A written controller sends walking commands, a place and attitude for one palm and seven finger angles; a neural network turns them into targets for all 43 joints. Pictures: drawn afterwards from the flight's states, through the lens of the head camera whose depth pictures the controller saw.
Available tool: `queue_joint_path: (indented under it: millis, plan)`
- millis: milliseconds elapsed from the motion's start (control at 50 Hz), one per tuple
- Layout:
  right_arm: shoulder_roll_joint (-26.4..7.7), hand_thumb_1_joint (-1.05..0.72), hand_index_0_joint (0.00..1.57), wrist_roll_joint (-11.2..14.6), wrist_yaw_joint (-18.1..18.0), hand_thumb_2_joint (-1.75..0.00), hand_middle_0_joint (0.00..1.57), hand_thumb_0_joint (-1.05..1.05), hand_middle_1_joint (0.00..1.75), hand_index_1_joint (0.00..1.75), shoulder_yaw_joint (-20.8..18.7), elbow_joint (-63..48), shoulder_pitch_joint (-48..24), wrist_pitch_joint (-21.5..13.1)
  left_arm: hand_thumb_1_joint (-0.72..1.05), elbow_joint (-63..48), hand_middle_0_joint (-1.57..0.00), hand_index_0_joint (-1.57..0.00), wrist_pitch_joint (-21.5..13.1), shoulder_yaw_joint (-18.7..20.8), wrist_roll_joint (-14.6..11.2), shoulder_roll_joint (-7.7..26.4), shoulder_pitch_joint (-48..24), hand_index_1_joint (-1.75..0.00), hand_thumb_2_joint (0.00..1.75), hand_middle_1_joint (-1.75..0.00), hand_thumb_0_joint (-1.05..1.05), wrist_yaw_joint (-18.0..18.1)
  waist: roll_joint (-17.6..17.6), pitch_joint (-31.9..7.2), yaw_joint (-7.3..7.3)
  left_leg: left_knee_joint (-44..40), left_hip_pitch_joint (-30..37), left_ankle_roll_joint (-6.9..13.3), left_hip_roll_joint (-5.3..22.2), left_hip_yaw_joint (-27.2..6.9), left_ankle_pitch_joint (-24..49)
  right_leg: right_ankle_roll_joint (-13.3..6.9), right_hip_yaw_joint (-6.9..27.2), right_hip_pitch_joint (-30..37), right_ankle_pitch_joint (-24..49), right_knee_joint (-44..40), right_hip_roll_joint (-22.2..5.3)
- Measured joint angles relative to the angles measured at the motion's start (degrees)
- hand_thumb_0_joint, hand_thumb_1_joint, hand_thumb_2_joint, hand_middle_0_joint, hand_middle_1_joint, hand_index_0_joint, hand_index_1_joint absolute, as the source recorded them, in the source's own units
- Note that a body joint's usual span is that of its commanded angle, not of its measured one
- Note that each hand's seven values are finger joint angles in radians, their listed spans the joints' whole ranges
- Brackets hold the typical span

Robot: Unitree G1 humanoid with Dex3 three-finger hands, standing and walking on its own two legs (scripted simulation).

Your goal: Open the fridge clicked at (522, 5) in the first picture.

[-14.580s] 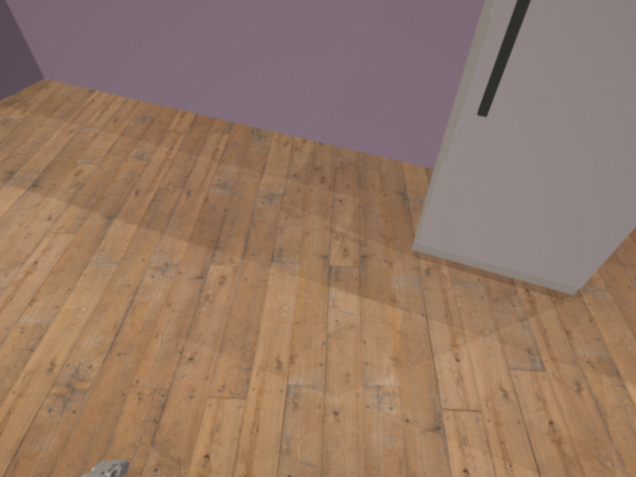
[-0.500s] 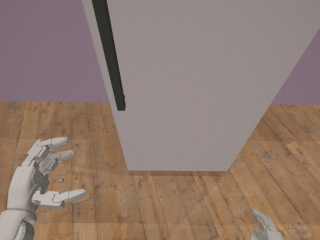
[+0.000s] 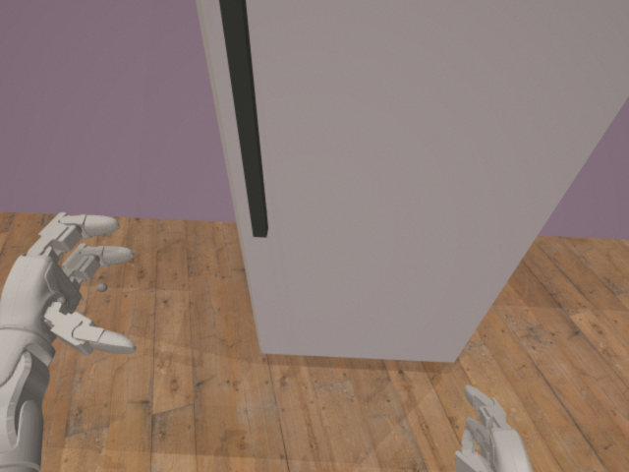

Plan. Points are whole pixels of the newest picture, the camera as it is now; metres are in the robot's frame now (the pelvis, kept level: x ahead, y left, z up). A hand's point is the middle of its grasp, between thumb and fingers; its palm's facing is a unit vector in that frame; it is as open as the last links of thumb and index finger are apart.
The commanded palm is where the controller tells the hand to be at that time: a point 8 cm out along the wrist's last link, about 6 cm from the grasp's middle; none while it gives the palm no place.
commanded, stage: raise the hand to about handle height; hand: left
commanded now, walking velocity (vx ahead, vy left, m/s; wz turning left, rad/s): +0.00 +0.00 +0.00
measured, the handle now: (249, 109) +0.55 +0.16 +0.19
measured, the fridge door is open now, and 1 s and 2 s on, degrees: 0 0 0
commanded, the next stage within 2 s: move the hooked fingers beside the handle in 0.58 s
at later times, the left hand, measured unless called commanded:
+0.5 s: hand (110, 273) +0.27 +0.26 +0.14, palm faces +0.13 -0.99 -0.03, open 14.0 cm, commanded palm +0.24 +0.30 +0.14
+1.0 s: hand (136, 252) +0.31 +0.25 +0.14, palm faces +0.10 -0.99 -0.01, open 14.0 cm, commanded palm +0.28 +0.30 +0.14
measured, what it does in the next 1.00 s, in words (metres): stands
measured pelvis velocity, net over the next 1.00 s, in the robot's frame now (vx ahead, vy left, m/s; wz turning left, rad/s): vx -0.01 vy -0.03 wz -0.01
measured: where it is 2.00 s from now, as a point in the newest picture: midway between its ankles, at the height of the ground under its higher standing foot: outside the picture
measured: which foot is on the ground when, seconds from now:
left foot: down 0.00-1.00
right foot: down 0.00-1.00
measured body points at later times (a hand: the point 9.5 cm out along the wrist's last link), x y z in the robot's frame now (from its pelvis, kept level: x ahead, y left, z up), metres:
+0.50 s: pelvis +0.00 -0.01 +0.01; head -0.01 -0.02 +0.46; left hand +0.26 +0.32 +0.15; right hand +0.17 -0.25 -0.06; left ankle +0.00 +0.09 -0.72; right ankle +0.01 -0.12 -0.72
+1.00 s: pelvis -0.01 -0.03 +0.00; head -0.01 -0.04 +0.45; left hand +0.30 +0.30 +0.14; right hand +0.15 -0.27 -0.07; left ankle +0.00 +0.09 -0.72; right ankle +0.01 -0.12 -0.72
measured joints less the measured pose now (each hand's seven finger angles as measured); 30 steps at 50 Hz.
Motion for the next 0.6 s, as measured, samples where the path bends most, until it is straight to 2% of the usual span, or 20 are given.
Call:
queue_joint_path:
  millis: [60,140,220,260,400,520,600]
  plan:
    - [-0.2,-0.90,0.21,0.4,-0.3,-0.89,0.21,0.01,0.30,0.30,0.1,1.0,0.6,0.1,-0.49,1.5,-0.30,-0.30,-0.2,1.2,-0.4,1.0,-2.8,-1.20,0.30,-1.20,-0.01,-0.9,0.0,0.2,-0.03,-1.1,1.2,-0.1,0.0,-0.1,0.5,-0.1,-0.1,1.3,0.5,-1.2,0.1]
    - [-0.9,-0.90,0.21,1.0,-0.8,-0.89,0.21,0.01,0.30,0.30,-0.1,1.4,0.9,0.7,-0.50,5.6,-0.30,-0.30,3.4,1.9,-0.4,2.8,-6.1,-1.20,0.30,-1.20,-0.01,-2.6,0.5,0.2,-0.55,-2.5,2.2,-0.1,-0.1,0.0,1.3,-0.1,0.0,2.2,1.2,-2.5,0.1]
    - [-1.6,-0.90,0.21,1.1,-0.5,-0.89,0.21,0.01,0.30,0.30,-0.6,0.7,1.1,1.2,-0.50,7.1,-0.30,-0.30,6.1,1.5,-0.2,3.1,-5.8,-1.20,0.30,-1.20,-0.01,-3.4,0.8,0.1,-1.24,-3.7,2.5,-0.1,-0.1,0.4,1.9,-0.1,0.4,2.1,1.8,-3.1,0.1]
    - [-1.7,-0.90,0.21,0.9,-0.2,-0.89,0.21,0.01,0.30,0.30,-1.0,0.4,1.1,1.2,-0.50,6.2,-0.30,-0.30,5.9,1.3,-0.2,2.4,-4.6,-1.20,0.30,-1.20,-0.01,-3.2,0.7,0.3,-1.36,-4.0,2.7,-0.1,0.0,0.7,2.1,-0.2,0.7,2.1,1.9,-3.2,0.2]
    - [-1.4,-0.90,0.21,0.4,0.1,-0.89,0.21,0.01,0.30,0.30,-1.3,0.7,1.6,0.6,-0.50,2.9,-0.30,-0.30,1.9,1.7,0.4,0.0,-2.8,-1.20,0.30,-1.20,-0.01,-1.0,-0.2,0.7,-0.71,-5.0,4.1,-0.7,0.4,0.7,2.4,-0.7,0.8,3.2,2.1,-3.9,0.6]
    - [-1.3,-0.90,0.21,0.7,-0.5,-0.89,0.21,0.01,0.30,0.30,-1.1,1.0,0.6,0.8,-0.50,5.3,-0.30,-0.30,3.4,1.6,0.8,0.8,-4.3,-1.20,0.30,-1.20,-0.01,-1.4,0.7,0.8,-0.56,-5.5,4.5,-1.0,0.5,0.2,2.9,-1.0,0.3,3.7,2.2,-4.2,0.8]
    - [-1.2,-0.90,0.21,0.8,-0.6,-0.89,0.21,0.01,0.30,0.30,-1.0,0.9,0.0,0.9,-0.50,6.1,-0.30,-0.30,3.8,1.4,0.1,0.9,-4.2,-1.20,0.30,-1.20,-0.01,-2.4,0.9,0.7,-0.59,-5.5,4.3,-1.2,0.6,0.2,3.0,-1.2,0.3,3.4,2.2,-3.9,0.9]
